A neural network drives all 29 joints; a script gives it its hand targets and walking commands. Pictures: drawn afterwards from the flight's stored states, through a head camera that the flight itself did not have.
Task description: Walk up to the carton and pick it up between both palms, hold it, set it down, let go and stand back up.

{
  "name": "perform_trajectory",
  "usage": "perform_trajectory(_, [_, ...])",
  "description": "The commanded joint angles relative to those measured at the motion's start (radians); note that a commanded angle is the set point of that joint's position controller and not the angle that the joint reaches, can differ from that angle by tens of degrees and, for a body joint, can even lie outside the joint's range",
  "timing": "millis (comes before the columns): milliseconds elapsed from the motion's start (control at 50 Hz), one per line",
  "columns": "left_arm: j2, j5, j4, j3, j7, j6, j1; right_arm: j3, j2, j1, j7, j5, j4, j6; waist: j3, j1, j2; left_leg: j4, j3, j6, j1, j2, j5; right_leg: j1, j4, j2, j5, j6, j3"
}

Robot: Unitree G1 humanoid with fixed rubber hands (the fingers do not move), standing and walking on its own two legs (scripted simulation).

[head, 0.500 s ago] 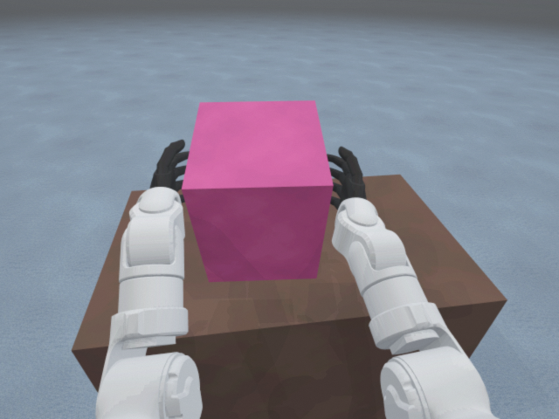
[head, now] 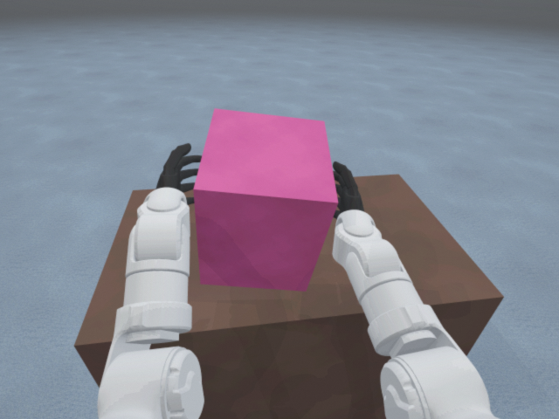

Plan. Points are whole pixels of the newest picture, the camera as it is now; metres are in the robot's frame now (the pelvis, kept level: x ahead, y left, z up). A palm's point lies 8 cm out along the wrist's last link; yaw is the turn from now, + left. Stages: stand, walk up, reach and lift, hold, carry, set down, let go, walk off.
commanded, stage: hold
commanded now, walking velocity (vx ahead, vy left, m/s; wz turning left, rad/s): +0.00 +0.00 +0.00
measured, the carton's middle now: (261, 203) +0.38 +0.01 +0.18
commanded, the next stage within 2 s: none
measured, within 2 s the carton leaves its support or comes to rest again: neither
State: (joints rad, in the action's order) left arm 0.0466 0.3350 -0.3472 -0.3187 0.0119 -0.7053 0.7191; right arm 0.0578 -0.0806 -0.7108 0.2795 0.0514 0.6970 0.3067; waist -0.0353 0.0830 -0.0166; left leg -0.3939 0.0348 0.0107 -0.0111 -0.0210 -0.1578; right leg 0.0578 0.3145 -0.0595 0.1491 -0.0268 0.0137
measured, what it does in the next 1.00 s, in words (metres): stands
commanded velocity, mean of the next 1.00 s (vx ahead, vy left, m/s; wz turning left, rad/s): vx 0.00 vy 0.00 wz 0.00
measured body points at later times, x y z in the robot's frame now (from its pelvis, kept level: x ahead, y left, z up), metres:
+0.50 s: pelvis +0.02 +0.00 +0.00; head -0.05 +0.01 +0.44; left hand +0.39 +0.14 +0.22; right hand +0.39 -0.12 +0.20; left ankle +0.06 +0.12 -0.74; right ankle +0.04 -0.10 -0.74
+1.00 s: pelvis +0.00 +0.00 +0.00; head -0.08 +0.02 +0.44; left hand +0.37 +0.13 +0.21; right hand +0.36 -0.12 +0.18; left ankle +0.06 +0.12 -0.74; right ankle +0.04 -0.10 -0.74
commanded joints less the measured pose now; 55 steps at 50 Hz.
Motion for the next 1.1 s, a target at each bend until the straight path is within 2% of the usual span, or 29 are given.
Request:
perform_trajectory(0, [0.570,-0.021,0.000,0.295,0.158,0.073,0.713,-0.212,-0.547,-0.954,-0.173,0.056,-0.268,-0.125,0.287,-0.024,-0.035,0.141,-0.069,-0.069,0.018,0.052,-0.046,-0.068,-0.110,0.028,0.165,0.076,0.060])
perform_trajectory(60, [0.564,-0.012,0.016,0.294,0.166,0.057,0.655,-0.244,-0.546,-0.926,-0.159,0.074,-0.299,-0.123,0.286,-0.025,-0.042,0.134,-0.073,-0.068,0.042,0.054,0.004,-0.037,-0.111,0.029,0.097,0.085,0.061])
perform_trajectory(120, [0.570,-0.020,0.065,0.317,0.171,0.047,0.615,-0.292,-0.553,-0.902,-0.139,0.107,-0.350,-0.121,0.312,-0.021,-0.043,0.119,-0.072,-0.059,0.072,0.056,0.080,0.009,-0.101,0.028,-0.027,0.097,0.061])
perform_trajectory(260, [0.584,-0.066,0.221,0.405,0.177,0.030,0.510,-0.454,-0.572,-0.833,-0.072,0.218,-0.556,-0.103,0.453,0.005,-0.049,0.044,-0.051,-0.021,0.139,0.075,0.320,0.170,-0.039,0.030,-0.487,0.132,0.056])
perform_trajectory(300, [0.572,-0.071,0.246,0.418,0.182,0.018,0.469,-0.492,-0.566,-0.781,-0.053,0.235,-0.590,-0.084,0.453,0.011,-0.054,0.040,-0.047,-0.016,0.138,0.080,0.327,0.200,-0.027,0.039,-0.578,0.141,0.052])
perform_trajectory(340, [0.557,-0.064,0.256,0.421,0.194,0.001,0.432,-0.506,-0.547,-0.715,-0.041,0.236,-0.583,-0.057,0.417,0.019,-0.057,0.055,-0.045,-0.017,0.122,0.082,0.286,0.212,-0.020,0.049,-0.605,0.147,0.050])
perform_trajectory(420, [0.525,-0.043,0.294,0.415,0.227,-0.030,0.376,-0.496,-0.489,-0.594,-0.034,0.236,-0.523,0.003,0.331,0.043,-0.043,0.079,-0.045,-0.010,0.166,0.069,0.267,0.176,-0.048,0.037,-0.510,0.138,0.063])
perform_trajectory(480, [0.529,-0.046,0.309,0.430,0.236,-0.039,0.408,-0.458,-0.464,-0.608,-0.042,0.226,-0.514,0.016,0.296,0.058,-0.018,0.089,-0.047,-0.006,0.170,0.059,0.238,0.129,-0.065,0.028,-0.386,0.120,0.068])
perform_trajectory(540, [0.551,-0.063,0.323,0.453,0.225,-0.028,0.495,-0.417,-0.465,-0.663,-0.059,0.205,-0.505,0.005,0.287,0.067,0.006,0.094,-0.049,-0.004,0.155,0.050,0.208,0.078,-0.077,0.020,-0.249,0.101,0.073])
perform_trajectory(620, [0.561,-0.075,0.312,0.460,0.200,0.001,0.607,-0.370,-0.478,-0.716,-0.089,0.171,-0.444,-0.011,0.280,0.062,0.015,0.115,-0.048,-0.010,0.111,0.043,0.104,0.017,-0.087,0.018,-0.082,0.085,0.076])
perform_trajectory(740, [0.545,-0.039,0.194,0.393,0.185,0.019,0.661,-0.283,-0.477,-0.758,-0.141,0.105,-0.308,-0.025,0.211,0.035,0.000,0.159,-0.056,-0.041,0.032,0.040,-0.083,-0.063,-0.097,0.021,0.145,0.064,0.079])
perform_trajectory(800, [0.531,-0.020,0.131,0.360,0.188,0.025,0.677,-0.240,-0.469,-0.775,-0.163,0.073,-0.246,-0.037,0.179,0.027,-0.004,0.173,-0.056,-0.056,-0.006,0.039,-0.141,-0.075,-0.091,0.020,0.198,0.058,0.075])
perform_trajectory(880, [0.531,-0.010,0.069,0.327,0.190,0.036,0.708,-0.204,-0.486,-0.850,-0.179,0.045,-0.243,-0.076,0.187,0.011,-0.013,0.175,-0.058,-0.069,-0.032,0.041,-0.169,-0.081,-0.090,0.022,0.232,0.059,0.068])
perform_trajectory(1000, [0.561,-0.021,0.050,0.316,0.168,0.067,0.751,-0.207,-0.539,-0.963,-0.182,0.044,-0.306,-0.140,0.282,-0.020,-0.023,0.150,-0.068,-0.067,-0.003,0.045,-0.099,-0.076,-0.094,0.028,0.203,0.067,0.063])
perform_trajectory(1080, [0.566,-0.017,0.057,0.318,0.160,0.063,0.692,-0.238,-0.546,-0.944,-0.170,0.058,-0.327,-0.148,0.318,-0.031,-0.028,0.138,-0.076,-0.066,0.036,0.046,-0.031,-0.051,-0.099,0.027,0.142,0.075,0.064])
